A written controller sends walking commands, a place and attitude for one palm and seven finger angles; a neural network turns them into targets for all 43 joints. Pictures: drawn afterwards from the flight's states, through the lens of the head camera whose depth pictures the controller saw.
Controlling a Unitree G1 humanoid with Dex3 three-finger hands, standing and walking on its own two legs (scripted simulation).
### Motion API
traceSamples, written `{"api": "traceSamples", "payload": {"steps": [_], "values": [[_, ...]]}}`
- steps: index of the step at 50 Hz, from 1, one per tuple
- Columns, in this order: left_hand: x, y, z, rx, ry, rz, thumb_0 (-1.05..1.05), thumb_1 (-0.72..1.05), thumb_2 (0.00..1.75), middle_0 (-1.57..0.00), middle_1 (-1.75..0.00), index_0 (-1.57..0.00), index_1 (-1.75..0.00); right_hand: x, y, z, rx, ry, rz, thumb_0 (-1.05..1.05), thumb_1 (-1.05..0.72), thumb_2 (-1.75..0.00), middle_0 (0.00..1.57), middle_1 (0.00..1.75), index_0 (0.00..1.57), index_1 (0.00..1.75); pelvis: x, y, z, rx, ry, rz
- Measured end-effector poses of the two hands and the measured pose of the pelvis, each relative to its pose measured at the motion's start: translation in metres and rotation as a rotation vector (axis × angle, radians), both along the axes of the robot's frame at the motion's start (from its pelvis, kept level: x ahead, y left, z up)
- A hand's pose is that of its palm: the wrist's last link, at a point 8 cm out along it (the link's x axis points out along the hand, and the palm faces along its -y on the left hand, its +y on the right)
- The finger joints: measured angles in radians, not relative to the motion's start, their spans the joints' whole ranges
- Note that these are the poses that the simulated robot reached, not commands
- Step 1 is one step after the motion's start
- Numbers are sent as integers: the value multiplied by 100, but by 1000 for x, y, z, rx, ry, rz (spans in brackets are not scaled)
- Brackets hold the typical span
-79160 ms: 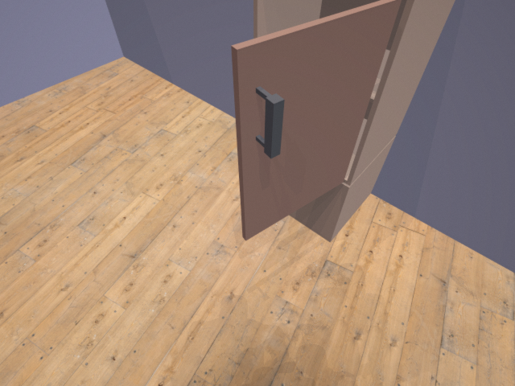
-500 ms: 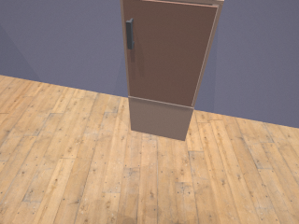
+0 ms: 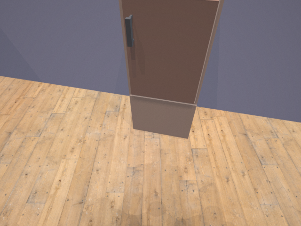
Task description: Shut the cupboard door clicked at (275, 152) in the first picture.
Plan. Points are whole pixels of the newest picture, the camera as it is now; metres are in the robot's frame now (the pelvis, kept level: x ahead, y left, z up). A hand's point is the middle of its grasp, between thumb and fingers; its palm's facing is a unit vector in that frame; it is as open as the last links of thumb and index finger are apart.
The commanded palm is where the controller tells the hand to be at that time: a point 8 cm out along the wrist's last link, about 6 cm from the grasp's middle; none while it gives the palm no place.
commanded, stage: look to check the result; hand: left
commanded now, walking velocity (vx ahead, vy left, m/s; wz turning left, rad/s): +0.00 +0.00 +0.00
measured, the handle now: (130, 30) +0.94 +0.14 +0.09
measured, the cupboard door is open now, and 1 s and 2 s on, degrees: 0 0 0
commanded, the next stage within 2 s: stand and wait in 0.06 s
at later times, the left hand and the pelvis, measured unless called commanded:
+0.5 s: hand out of the picture +0.02 +0.18 -0.17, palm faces +0.01 -0.98 -0.21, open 7.4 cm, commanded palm none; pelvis +0.01 +0.00 +0.00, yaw +0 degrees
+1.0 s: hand out of the picture +0.04 +0.19 -0.17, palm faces +0.01 -0.97 -0.23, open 7.4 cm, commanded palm none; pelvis +0.03 +0.00 +0.00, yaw +1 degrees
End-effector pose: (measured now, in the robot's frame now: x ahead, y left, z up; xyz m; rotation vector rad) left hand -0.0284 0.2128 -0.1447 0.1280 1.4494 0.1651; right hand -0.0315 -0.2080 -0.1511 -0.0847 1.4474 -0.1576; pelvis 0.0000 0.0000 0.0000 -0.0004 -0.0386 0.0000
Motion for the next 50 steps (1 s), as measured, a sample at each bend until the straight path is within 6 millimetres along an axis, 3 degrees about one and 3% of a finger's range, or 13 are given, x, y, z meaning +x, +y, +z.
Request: {"api": "traceSamples", "payload": {"steps": [15,50], "values": [[30,4,1,1,-47,-25,0,91,90,-20,-29,-20,-30,21,-14,5,-33,-26,14,0,-91,-89,20,29,20,30,8,-1,2,0,-2,0],[67,21,8,43,-68,-35,0,91,90,-20,-29,-20,-30,79,-39,11,-76,-73,71,0,-90,-89,20,29,20,30,32,-5,4,0,5,11]]}}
